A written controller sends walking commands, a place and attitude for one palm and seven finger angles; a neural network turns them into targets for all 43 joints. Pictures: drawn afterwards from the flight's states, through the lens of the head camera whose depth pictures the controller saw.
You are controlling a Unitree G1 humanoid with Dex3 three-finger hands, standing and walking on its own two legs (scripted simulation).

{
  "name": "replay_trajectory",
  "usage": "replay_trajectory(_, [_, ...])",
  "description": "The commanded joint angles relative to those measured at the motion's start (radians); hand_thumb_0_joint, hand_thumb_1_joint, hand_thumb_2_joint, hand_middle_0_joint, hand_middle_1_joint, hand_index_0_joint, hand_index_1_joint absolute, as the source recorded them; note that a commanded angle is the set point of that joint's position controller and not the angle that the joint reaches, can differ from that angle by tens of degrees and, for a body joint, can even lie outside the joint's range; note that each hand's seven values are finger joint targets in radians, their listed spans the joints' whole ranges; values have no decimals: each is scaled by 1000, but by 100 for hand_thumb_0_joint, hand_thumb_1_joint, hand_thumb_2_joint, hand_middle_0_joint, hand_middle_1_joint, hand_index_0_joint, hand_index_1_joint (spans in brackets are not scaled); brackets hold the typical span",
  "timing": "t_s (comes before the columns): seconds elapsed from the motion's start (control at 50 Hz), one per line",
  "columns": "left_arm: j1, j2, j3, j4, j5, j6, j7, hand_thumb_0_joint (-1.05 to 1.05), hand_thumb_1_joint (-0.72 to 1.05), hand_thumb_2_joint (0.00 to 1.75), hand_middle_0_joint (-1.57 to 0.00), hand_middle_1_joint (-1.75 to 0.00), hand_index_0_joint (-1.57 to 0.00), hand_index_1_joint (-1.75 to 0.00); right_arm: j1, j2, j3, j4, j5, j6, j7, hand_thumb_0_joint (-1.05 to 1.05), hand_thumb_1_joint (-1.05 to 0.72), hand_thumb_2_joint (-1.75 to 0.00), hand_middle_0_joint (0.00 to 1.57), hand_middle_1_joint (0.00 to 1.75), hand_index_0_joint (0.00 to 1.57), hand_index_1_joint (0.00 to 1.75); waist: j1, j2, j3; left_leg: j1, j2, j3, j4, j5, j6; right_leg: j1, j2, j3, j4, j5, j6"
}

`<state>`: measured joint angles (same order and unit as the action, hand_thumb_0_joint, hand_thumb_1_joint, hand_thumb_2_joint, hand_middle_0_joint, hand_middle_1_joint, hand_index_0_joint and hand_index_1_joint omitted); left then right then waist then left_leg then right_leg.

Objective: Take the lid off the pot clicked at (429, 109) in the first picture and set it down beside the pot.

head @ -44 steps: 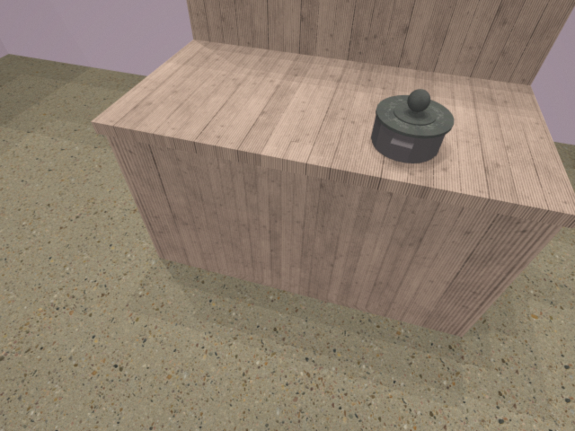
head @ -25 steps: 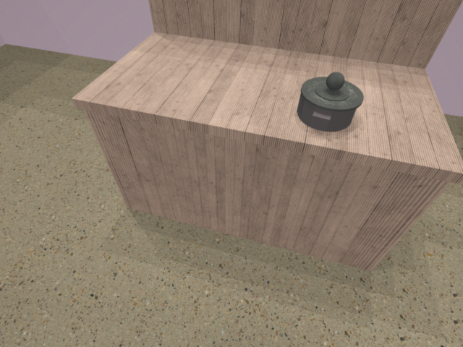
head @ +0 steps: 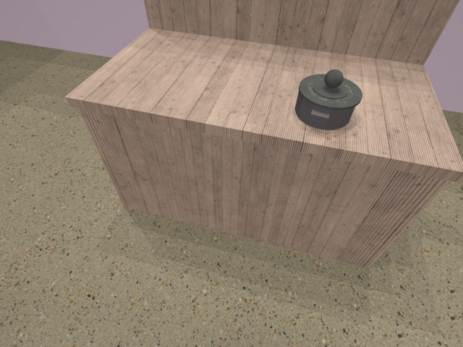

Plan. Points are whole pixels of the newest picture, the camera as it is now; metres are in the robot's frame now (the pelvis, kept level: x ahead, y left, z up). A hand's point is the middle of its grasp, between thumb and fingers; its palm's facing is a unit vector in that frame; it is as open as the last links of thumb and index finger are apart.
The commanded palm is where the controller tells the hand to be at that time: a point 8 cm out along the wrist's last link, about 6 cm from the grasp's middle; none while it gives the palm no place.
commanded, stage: turn to face it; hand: left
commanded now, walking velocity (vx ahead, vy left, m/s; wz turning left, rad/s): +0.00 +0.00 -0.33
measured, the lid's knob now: (333, 78) +0.84 -0.25 +0.05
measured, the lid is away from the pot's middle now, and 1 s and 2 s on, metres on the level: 0.00 0.00 0.00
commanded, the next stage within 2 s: take the last steps up to it in 0.48 s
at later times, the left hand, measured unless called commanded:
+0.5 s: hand out of the picture +0.06 +0.19 -0.19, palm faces -0.08 -0.97 -0.21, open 7.4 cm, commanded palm none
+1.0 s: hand (176, 344) +0.17 +0.12 -0.18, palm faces -0.24 -0.95 -0.19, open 7.4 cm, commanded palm none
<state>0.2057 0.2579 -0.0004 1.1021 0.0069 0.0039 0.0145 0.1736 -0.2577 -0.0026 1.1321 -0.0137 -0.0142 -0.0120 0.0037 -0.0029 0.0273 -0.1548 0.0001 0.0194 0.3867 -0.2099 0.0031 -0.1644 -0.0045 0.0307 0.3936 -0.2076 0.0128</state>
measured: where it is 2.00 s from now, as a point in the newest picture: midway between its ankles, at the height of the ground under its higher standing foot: (287, 325)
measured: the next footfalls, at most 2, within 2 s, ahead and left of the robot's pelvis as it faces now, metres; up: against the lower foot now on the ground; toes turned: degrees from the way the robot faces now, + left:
right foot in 0.90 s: +0.04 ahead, -0.16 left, +0.00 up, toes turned -22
left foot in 1.20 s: +0.23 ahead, +0.01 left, +0.00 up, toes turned -8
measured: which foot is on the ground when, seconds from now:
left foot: down 0.00-0.92, up 0.94-1.00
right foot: down 0.00-0.54, up 0.56-0.88, down 0.90-1.00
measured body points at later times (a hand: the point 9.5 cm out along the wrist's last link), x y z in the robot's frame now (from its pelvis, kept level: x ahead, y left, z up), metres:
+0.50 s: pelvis +0.00 +0.01 -0.02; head +0.02 +0.01 +0.43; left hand +0.07 +0.24 -0.17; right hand -0.01 -0.25 -0.17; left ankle +0.00 +0.11 -0.74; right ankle +0.00 -0.13 -0.74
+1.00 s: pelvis +0.05 -0.04 -0.02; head +0.06 -0.04 +0.43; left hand +0.18 +0.18 -0.16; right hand -0.07 -0.27 -0.17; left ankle +0.01 +0.09 -0.70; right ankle +0.00 -0.15 -0.74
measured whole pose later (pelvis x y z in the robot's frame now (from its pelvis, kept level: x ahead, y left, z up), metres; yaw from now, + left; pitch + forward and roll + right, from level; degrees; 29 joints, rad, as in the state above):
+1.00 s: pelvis +0.05 -0.04 -0.02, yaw -16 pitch +0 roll -2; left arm 0.23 0.18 0.07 0.98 0.02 -0.02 -0.02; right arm 0.37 -0.22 -0.06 1.13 -0.03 0.01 -0.01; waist -0.03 0.03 0.02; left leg -0.33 0.14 0.11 1.00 -0.53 0.01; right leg -0.24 -0.01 -0.12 0.55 -0.31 -0.02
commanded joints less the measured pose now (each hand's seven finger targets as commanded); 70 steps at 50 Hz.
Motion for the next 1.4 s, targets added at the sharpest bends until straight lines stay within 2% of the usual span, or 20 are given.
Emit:
replay_trajectory(0.0, [36,112,29,-51,6,-1,9,0,90,90,-20,-30,-20,-30,47,-101,-25,-40,5,-5,-18,0,-90,-90,20,30,20,30,-8,-8,-19,21,121,-61,-21,106,4,-62,-92,104,-31,136,-26])
replay_trajectory(0.24, [62,82,59,-119,15,18,0,0,90,90,-20,-30,-20,-30,43,-98,-66,-111,3,7,-26,0,-90,-90,20,30,20,30,1,27,4,-46,168,-50,24,-34,36,-155,-40,126,105,109,-35])
replay_trajectory(0.4, [63,130,82,-148,12,17,13,0,90,90,-20,-30,-20,-30,88,-20,-62,-128,6,17,-25,0,-90,-90,20,30,20,30,-16,-170,-33,-99,43,39,248,-155,-15,-134,-184,380,-48,130,-142])
replay_trajectory(0.48, [6,85,80,-178,10,23,11,0,90,90,-20,-30,-20,-30,139,-44,-65,-114,5,4,-28,0,-90,-90,20,30,20,30,-43,-59,-32,45,115,-25,78,-17,14,-240,-69,245,51,116,-80])
replay_trajectory(0.52, [1,28,73,-192,9,27,3,0,90,90,-20,-30,-20,-30,142,-119,-81,-121,-3,-4,-32,0,-90,-90,20,30,20,30,-41,223,-7,74,330,-233,-104,64,119,-335,57,43,324,-109,-9])
replay_trajectory(0.54, [-11,34,78,-193,15,31,3,0,90,90,-20,-30,-20,-30,138,-115,-81,-124,-5,-8,-36,0,-90,-90,20,30,20,30,-43,220,10,24,397,-248,-147,115,173,-345,31,23,509,-273,6])
replay_trajectory(0.6, [31,27,84,-176,24,36,-17,0,90,90,-20,-30,-20,-30,104,-105,-75,-140,-11,-16,-35,0,-90,-90,20,30,20,30,-15,76,-3,31,374,-151,-155,-29,182,-377,-21,14,610,-258,10])
replay_trajectory(0.8, [-57,-10,81,-216,29,16,-68,0,90,90,-20,-30,-20,-30,203,-145,-103,-86,-26,-39,-24,0,-90,-90,20,30,20,30,-63,110,56,50,390,-38,-159,-166,143,-285,-59,-104,236,-192,-16])
replay_trajectory(0.86, [120,9,93,-144,30,1,-64,0,90,90,-20,-30,-20,-30,169,-131,-98,-80,-23,-37,-21,0,-90,-90,20,30,20,30,29,6,-27,-89,293,91,99,-116,74,43,7,-164,27,-61,-45])
replay_trajectory(0.88, [228,70,106,-104,32,-11,-52,0,90,90,-20,-30,-20,-30,156,-87,-88,-93,-10,-38,-13,0,-90,-90,20,30,20,30,76,-144,-83,-242,209,205,328,-129,36,229,-107,-31,-43,-154,-100])
replay_trajectory(0.9, [314,170,123,-82,28,-17,-33,0,90,90,-20,-30,-20,-30,88,-2,-58,-147,-3,-36,-4,0,-90,-90,20,30,20,30,113,-372,-63,-537,72,233,604,-443,-3,344,-322,355,-169,-268,-216])
replay_trajectory(0.92, [350,158,121,-74,15,-13,-17,0,90,90,-20,-30,-20,-30,-11,-32,-59,-172,-11,-31,-4,0,-90,-90,20,30,20,30,142,-246,-11,-616,87,87,752,-435,16,289,-362,409,-202,-270,-267])
replay_trajectory(1.0, [111,56,90,-116,25,-40,4,0,90,90,-20,-30,-20,-30,74,2,-71,-137,-18,-19,11,0,-90,-90,20,30,20,30,-14,-95,66,-451,162,27,735,-266,7,-21,-280,186,-193,-182,-248])
replay_trajectory(1.14, [93,59,79,-81,19,-44,-12,0,90,90,-20,-30,-20,-30,259,38,-63,-93,-17,-40,4,0,-90,-90,20,30,20,30,-104,-62,19,-32,52,164,220,-43,1,-144,-142,1,1,-4,-183])
replay_trajectory(1.16, [96,35,74,-83,12,-42,-19,0,90,90,-20,-30,-20,-30,370,-5,-73,-57,-20,-50,-6,0,-90,-90,20,30,20,30,-141,31,-26,98,70,118,134,-27,6,-168,-83,-44,210,60,-153])
replay_trajectory(1.18, [132,-33,65,-97,6,-37,-32,0,90,90,-20,-30,-20,-30,470,-114,-100,-33,-32,-59,-21,0,-90,-90,20,30,20,30,-158,294,-66,236,318,-265,-26,-152,79,-364,9,-110,513,-119,-86])
replay_trajectory(1.2, [128,-32,61,-134,16,-33,-34,0,90,90,-20,-30,-20,-30,526,-185,-107,-36,-22,-54,-32,0,-90,-90,20,30,20,30,-157,364,-63,234,512,-616,-197,-238,167,-510,57,-53,754,-351,-70])
replay_trajectory(1.22, [89,-3,76,-146,26,-31,-36,0,90,90,-20,-30,-20,-30,448,-189,-104,-58,-21,-44,-37,0,-90,-90,20,30,20,30,-132,199,-8,157,553,-642,-231,-339,226,-560,-20,42,868,-300,-80])
replay_trajectory(1.3, [126,-46,80,-90,36,-16,-49,0,90,90,-20,-30,-20,-30,252,-2,-49,-93,-9,-78,-41,0,-90,-90,20,30,20,30,-9,90,126,-61,358,-192,-196,78,110,-507,-84,20,903,-7,-28])
replay_trajectory(1.38, [125,-68,72,-89,31,3,-48,0,90,90,-20,-30,-20,-30,292,6,-50,-62,-2,-84,-37,0,-90,-90,20,30,20,30,-6,127,73,18,279,19,-162,316,100,-524,-81,-28,819,62,4])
